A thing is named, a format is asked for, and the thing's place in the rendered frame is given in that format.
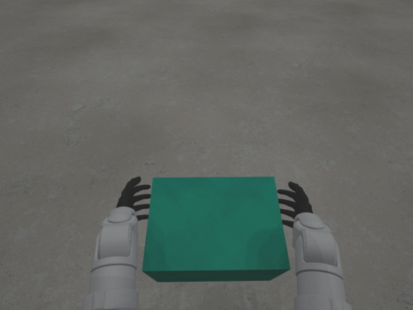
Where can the left robot forearm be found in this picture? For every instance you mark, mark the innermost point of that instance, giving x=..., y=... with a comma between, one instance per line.
x=114, y=264

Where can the left robot hand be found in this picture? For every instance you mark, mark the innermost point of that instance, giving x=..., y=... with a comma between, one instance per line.
x=128, y=200

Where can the carton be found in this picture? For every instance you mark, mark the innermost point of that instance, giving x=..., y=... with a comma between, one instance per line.
x=214, y=229

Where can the right robot forearm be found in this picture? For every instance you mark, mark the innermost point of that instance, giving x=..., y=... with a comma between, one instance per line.
x=318, y=266

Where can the right robot hand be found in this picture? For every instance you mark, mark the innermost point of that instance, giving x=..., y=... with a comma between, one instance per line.
x=300, y=205

